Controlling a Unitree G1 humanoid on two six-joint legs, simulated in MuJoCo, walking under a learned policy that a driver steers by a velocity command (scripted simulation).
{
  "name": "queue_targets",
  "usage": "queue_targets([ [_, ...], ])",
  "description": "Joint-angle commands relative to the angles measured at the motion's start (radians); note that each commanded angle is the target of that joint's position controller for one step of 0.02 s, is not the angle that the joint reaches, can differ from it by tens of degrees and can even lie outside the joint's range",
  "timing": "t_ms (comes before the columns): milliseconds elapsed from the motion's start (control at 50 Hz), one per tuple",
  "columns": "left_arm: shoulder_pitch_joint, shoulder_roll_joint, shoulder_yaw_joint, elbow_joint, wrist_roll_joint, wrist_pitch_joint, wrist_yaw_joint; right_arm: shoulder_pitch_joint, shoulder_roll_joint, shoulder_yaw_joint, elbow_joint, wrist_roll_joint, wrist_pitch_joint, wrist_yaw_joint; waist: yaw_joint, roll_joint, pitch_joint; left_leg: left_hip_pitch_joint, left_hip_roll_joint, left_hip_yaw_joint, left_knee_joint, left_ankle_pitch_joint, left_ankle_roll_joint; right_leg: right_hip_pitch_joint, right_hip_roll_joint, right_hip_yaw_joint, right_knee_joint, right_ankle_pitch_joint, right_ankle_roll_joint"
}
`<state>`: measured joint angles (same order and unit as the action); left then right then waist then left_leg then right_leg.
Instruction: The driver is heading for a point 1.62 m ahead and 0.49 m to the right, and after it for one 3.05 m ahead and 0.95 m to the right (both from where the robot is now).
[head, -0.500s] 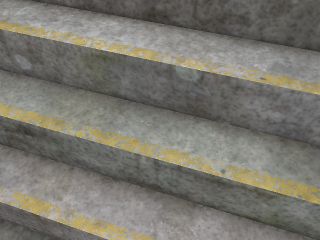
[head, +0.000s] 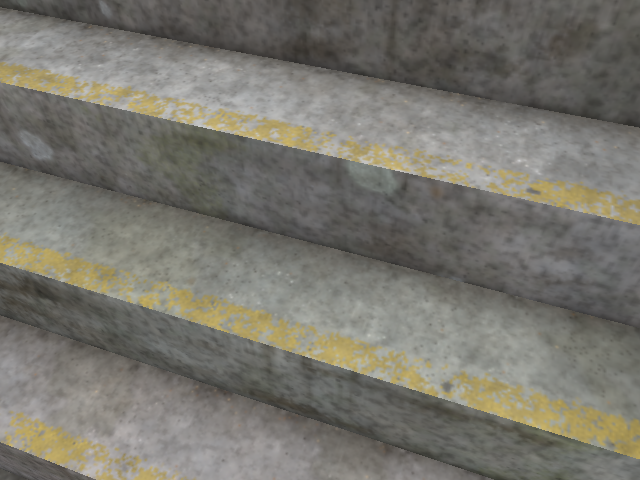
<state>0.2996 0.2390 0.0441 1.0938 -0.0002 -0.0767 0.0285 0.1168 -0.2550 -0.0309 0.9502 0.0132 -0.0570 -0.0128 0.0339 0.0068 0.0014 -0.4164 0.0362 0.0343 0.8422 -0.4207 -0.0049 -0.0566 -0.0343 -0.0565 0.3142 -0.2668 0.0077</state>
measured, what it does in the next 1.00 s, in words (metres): climbs: left foot, then right foot 0.21 m higher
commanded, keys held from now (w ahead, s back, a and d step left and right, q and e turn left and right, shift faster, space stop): w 1.00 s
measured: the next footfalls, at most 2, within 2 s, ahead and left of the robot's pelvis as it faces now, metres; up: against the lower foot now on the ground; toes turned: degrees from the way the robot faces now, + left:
left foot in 0.12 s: +0.12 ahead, +0.13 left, +0.00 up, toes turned +1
right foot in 0.62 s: +0.32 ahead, -0.16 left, +0.22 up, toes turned -7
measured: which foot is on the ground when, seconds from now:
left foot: up 0.00-0.10, down 0.12-0.64, up 0.66-1.00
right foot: down 0.00-0.12, up 0.14-0.60, down 0.62-1.00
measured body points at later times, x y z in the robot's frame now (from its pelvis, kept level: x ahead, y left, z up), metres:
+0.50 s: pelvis +0.14 +0.01 +0.00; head +0.15 +0.00 +0.45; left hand +0.29 +0.16 -0.12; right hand -0.02 -0.18 -0.14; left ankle +0.08 +0.13 -0.75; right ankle +0.20 -0.14 -0.36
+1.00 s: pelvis +0.32 -0.05 +0.20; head +0.34 -0.08 +0.65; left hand +0.22 +0.16 +0.06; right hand +0.51 -0.22 +0.08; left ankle +0.40 +0.08 -0.24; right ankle +0.28 -0.15 -0.53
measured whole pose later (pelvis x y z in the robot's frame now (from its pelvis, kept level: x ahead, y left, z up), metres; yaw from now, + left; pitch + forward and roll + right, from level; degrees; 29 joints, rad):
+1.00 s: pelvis +0.32 -0.05 +0.20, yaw -1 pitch +2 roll +0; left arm 0.49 0.11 0.02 1.15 0.03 -0.11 0.03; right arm 0.07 -0.07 0.03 0.73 -0.02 -0.02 -0.03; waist 0.02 0.05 0.01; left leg -1.25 -0.05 -0.06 2.04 -0.14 0.10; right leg -0.25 -0.03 -0.12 0.58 -0.36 -0.05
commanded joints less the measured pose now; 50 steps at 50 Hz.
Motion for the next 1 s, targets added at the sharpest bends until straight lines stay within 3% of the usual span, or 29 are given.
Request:
queue_targets([
  [20,-0.089,0.195,0.037,-0.081,-0.008,-0.007,0.01,-0.029,-0.019,0.0,-0.053,-0.003,-0.006,0.0,-0.05,-0.127,-0.007,0.118,-0.013,0.024,-0.176,0.152,-0.009,-0.084,-0.193,0.095,-0.069,0.663,-0.168],
  [80,-0.085,0.164,0.03,-0.089,-0.022,-0.004,0.004,0.091,-0.061,-0.029,-0.011,-0.002,0.016,-0.016,-0.111,-0.163,-0.078,0.304,-0.084,0.077,-0.345,0.276,0.052,-0.088,-0.149,0.055,0.085,0.696,-0.134],
  [100,-0.07,0.124,0.016,-0.086,-0.018,-0.004,-0.005,0.143,-0.08,-0.041,0.007,-0.004,0.026,-0.019,-0.131,-0.116,-0.095,0.389,-0.079,0.066,-0.392,0.281,0.074,-0.134,-0.114,0.028,0.195,0.602,-0.108],
  [120,-0.075,0.069,-0.003,-0.097,-0.003,-0.006,-0.011,0.288,-0.138,-0.062,0.043,-0.014,0.033,-0.02,-0.181,0.022,-0.121,0.569,0.023,-0.091,-0.432,0.385,0.114,-0.327,-0.058,-0.008,0.446,0.324,-0.058],
  [140,-0.043,-0.014,-0.029,-0.125,-0.013,-0.01,-0.009,0.376,-0.263,-0.088,0.058,-0.022,0.038,-0.018,-0.164,0.315,-0.151,0.624,0.315,-0.549,-0.619,0.331,0.305,-0.563,0.069,-0.035,0.81,-0.287,0.0],
  [160,-0.014,0.039,-0.011,-0.096,-0.046,-0.01,-0.016,0.359,-0.213,-0.078,0.06,-0.027,0.017,-0.014,-0.155,0.207,-0.125,0.523,0.373,-0.708,-0.671,-0.045,0.398,-0.647,0.026,0.112,1.118,-0.378,-0.005],
  [180,-0.052,0.062,-0.008,-0.117,-0.06,-0.017,-0.03,0.277,-0.146,-0.062,0.048,-0.019,0.007,-0.01,-0.125,0.187,0.007,0.432,0.337,-0.603,-0.684,-0.212,0.365,-0.786,-0.005,0.118,1.271,-0.309,-0.028],
  [260,-0.033,-0.003,-0.012,-0.123,-0.021,-0.006,-0.028,0.199,-0.004,-0.005,0.071,-0.031,0.019,0.014,-0.037,0.042,0.058,0.188,0.209,-0.331,-0.653,-0.049,0.252,-0.858,-0.05,0.061,1.522,-0.123,-0.032],
  [300,-0.042,-0.032,-0.023,-0.154,-0.026,0.003,-0.024,0.248,-0.017,0.004,0.101,-0.035,0.024,0.008,-0.033,0.049,0.067,0.138,0.211,-0.286,-0.654,-0.005,0.27,-0.927,-0.052,0.067,1.586,-0.084,-0.02],
  [320,-0.079,-0.083,-0.041,-0.176,-0.041,0.014,-0.011,0.332,-0.027,0.007,0.143,-0.041,0.028,0.003,-0.071,0.122,0.063,0.187,0.269,-0.343,-0.692,0.009,0.308,-1.057,-0.008,0.028,1.904,-0.18,-0.019],
  [340,-0.094,-0.084,-0.049,-0.225,-0.054,0.018,-0.002,0.366,-0.029,0.012,0.162,-0.027,0.026,-0.002,-0.056,0.113,0.086,0.244,0.298,-0.369,-0.688,-0.034,0.294,-1.192,-0.024,0.107,1.988,-0.215,-0.029],
  [440,-0.224,-0.155,-0.113,-0.366,-0.036,0.009,-0.007,0.447,0.003,0.041,0.191,-0.027,0.035,-0.024,-0.07,0.017,0.129,0.41,0.34,-0.299,-0.661,0.001,0.215,-1.611,-0.01,0.215,2.185,-0.201,-0.051],
  [500,-0.376,-0.132,-0.143,-0.517,-0.018,0.001,-0.019,0.317,-0.009,0.058,0.144,-0.006,0.024,-0.038,-0.025,0.031,0.151,0.032,0.189,-0.076,-0.774,0.067,0.164,-1.313,-0.061,0.053,1.745,-0.049,-0.016],
  [540,-0.398,-0.179,-0.178,-0.555,0.018,0.004,-0.023,0.321,-0.054,0.04,0.135,0.003,0.035,-0.058,-0.005,0.066,0.006,-0.13,0.189,-0.048,-0.947,0.26,0.194,-0.83,-0.105,-0.082,1.44,-0.02,-0.024],
  [560,-0.375,-0.168,-0.175,-0.536,0.011,0.011,-0.018,0.358,-0.078,0.027,0.141,0.024,0.053,-0.063,0.002,0.09,-0.049,-0.073,0.174,0.006,-0.924,0.497,0.195,-0.647,-0.073,-0.129,1.282,-0.11,-0.037],
  [600,-0.213,-0.082,-0.117,-0.493,-0.003,0.01,-0.018,0.453,-0.156,0.018,0.159,0.022,0.053,-0.057,0.078,0.244,-0.258,0.279,0.212,0.025,-0.622,1.74,0.206,-0.444,0.095,-0.216,1.174,-0.412,-0.076],
  [620,0.002,-0.097,-0.106,-0.406,-0.01,0.042,0.002,0.365,-0.21,-0.014,0.106,0.031,0.011,-0.048,0.128,0.239,-0.279,0.433,0.215,0.083,-0.373,1.849,0.19,-0.409,0.135,-0.115,0.885,-0.355,-0.119],
  [640,0.156,0.01,-0.057,-0.363,0.042,0.054,0.01,0.361,-0.189,-0.026,0.083,0.017,-0.008,-0.028,0.183,0.214,-0.315,0.316,0.192,0.002,-0.052,1.687,0.152,-0.27,0.039,0.22,0.742,-0.38,-0.169],
  [660,0.283,0.205,0.004,-0.264,0.04,0.074,0.037,0.353,-0.022,-0.006,0.008,0.03,-0.029,0.012,0.167,-0.275,-0.381,-0.07,-0.036,-0.039,0.314,0.744,0.113,-0.052,-0.241,0.865,0.275,-0.45,-0.251],
  [680,0.263,0.264,0.041,-0.23,0.027,0.08,0.066,0.271,0.043,-0.007,-0.011,-0.036,-0.049,0.034,0.156,-0.295,-0.346,-0.196,-0.132,-0.332,0.726,0.344,0.122,-0.118,-0.282,1.171,-0.064,-0.556,-0.157],
  [700,0.069,0.22,0.04,-0.229,0.037,0.081,0.061,0.174,0.086,-0.006,-0.088,-0.061,-0.036,0.047,0.049,-0.198,-0.203,-0.352,-0.103,-0.36,0.927,0.371,0.129,-0.27,-0.255,1.044,-0.05,-0.851,-0.123],
  [720,-0.072,0.117,0.02,-0.201,0.038,0.071,0.046,0.134,0.113,0.004,-0.138,-0.07,-0.024,0.04,-0.03,-0.113,-0.009,-0.441,-0.074,-0.256,0.974,0.426,0.141,-0.452,-0.241,0.879,0.077,-0.861,-0.161],
  [760,-0.087,-0.099,-0.025,-0.093,0.049,0.046,0.019,0.115,0.158,0.022,-0.178,-0.066,0.01,-0.006,-0.095,-0.027,0.09,-0.53,-0.09,-0.225,1.093,0.418,0.132,-0.591,-0.177,0.506,0.253,-0.551,-0.14],
  [780,-0.082,-0.142,-0.034,-0.056,0.065,0.04,0.011,0.145,0.169,0.028,-0.164,-0.059,0.025,-0.008,-0.126,-0.038,0.082,-0.555,-0.11,-0.218,1.148,0.426,0.128,-0.584,-0.153,0.386,0.27,-0.464,-0.119],
  [820,0.004,-0.138,-0.035,0.0,0.052,0.011,-0.008,0.114,0.195,0.047,-0.193,-0.036,0.027,-0.013,-0.105,-0.112,0.092,-0.736,-0.128,-0.212,1.308,0.368,0.147,-0.467,-0.161,0.32,0.177,-0.313,-0.14],
  [860,0.055,-0.083,-0.025,0.027,0.032,-0.012,-0.02,0.055,0.182,0.055,-0.229,-0.034,0.023,-0.018,-0.107,-0.055,0.11,-0.819,-0.107,-0.206,1.251,0.334,0.131,-0.406,-0.163,0.248,0.102,-0.204,-0.13],
  [920,0.054,-0.028,-0.017,0.003,0.019,-0.046,-0.007,-0.033,0.092,0.036,-0.254,-0.025,0.029,-0.019,-0.098,-0.021,0.07,-0.73,-0.101,-0.099,1.1,0.391,0.098,-0.423,-0.166,0.162,0.002,-0.081,-0.181],
  [960,0.17,-0.018,-0.008,0.022,0.012,-0.053,0.01,-0.023,0.119,0.036,-0.249,-0.016,0.039,-0.02,-0.067,-0.047,0.049,-0.867,-0.068,-0.078,1.213,0.322,0.099,-0.239,-0.209,0.193,-0.038,-0.138,-0.225],
  [1000,0.271,0.002,0.01,0.033,0.043,-0.066,0.011,-0.137,0.167,0.042,-0.278,-0.036,0.04,-0.03,0.006,-0.058,0.066,-1.125,-0.065,-0.102,1.45,0.194,0.114,0.004,-0.268,0.262,-0.063,-0.144,-0.251],
])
